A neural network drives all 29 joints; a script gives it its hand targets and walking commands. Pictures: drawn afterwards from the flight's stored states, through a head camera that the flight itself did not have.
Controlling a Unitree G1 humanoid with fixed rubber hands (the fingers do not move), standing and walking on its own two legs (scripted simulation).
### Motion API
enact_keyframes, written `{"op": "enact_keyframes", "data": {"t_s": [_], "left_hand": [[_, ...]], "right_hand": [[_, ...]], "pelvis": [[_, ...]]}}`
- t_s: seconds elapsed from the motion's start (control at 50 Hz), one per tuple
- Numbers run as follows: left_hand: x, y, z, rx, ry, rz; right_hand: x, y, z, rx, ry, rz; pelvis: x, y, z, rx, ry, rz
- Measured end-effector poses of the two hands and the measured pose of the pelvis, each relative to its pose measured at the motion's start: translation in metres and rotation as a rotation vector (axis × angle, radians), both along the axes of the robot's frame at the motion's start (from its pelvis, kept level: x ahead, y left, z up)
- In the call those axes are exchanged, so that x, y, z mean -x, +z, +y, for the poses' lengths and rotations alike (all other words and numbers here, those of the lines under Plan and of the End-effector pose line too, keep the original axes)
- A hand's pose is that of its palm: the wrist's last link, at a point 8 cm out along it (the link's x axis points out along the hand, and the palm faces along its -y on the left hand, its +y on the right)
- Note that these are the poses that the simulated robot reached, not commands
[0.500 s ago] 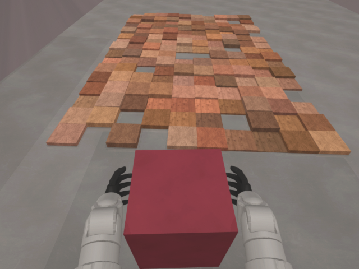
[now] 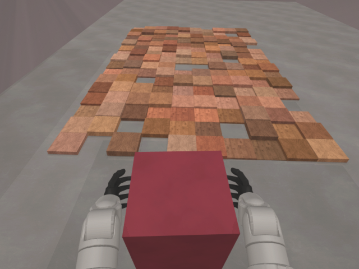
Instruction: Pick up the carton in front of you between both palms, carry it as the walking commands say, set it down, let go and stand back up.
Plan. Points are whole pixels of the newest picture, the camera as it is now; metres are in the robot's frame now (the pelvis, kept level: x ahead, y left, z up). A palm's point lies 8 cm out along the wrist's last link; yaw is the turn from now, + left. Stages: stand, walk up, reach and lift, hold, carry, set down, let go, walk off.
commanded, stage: hold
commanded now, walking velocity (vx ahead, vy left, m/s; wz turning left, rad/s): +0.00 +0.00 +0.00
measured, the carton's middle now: (178, 214) +0.29 +0.00 -0.02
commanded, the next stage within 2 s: carry in 0.52 s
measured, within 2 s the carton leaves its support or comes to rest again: neither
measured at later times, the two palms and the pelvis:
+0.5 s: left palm (113, 200) +0.28 +0.15 +0.05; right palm (245, 198) +0.28 -0.15 +0.05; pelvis +0.00 +0.00 +0.00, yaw +0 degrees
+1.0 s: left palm (116, 155) +0.40 +0.16 +0.07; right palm (230, 152) +0.41 -0.14 +0.08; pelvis +0.14 +0.01 -0.01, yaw +3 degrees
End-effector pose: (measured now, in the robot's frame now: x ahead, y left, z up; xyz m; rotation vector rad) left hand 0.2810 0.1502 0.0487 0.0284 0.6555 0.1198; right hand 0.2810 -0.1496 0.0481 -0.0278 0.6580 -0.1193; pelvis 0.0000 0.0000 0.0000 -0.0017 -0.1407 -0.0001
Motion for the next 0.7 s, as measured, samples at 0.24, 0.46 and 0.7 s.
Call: {"op": "enact_keyframes", "data": {"t_s": [0.24, 0.46, 0.7], "left_hand": [[0.002, 0.0, -0.001, 0.016, 0.012, -0.002], [-0.002, 0.0, -0.001, 0.008, 0.009, -0.002], [-0.025, 0.012, 0.006, 0.024, 0.032, -0.05]], "right_hand": [[0.001, -0.001, -0.001, -0.017, -0.009, -0.002], [-0.002, 0.0, -0.002, -0.012, -0.006, -0.002], [-0.031, 0.015, 0.006, -0.012, -0.001, -0.051]], "pelvis": [[0.01, -0.002, -0.002, -0.001, 0.001, -0.006], [0.006, -0.002, -0.002, 0.0, 0.003, -0.002], [-0.022, -0.01, 0.002, 0.005, 0.031, 0.145]]}}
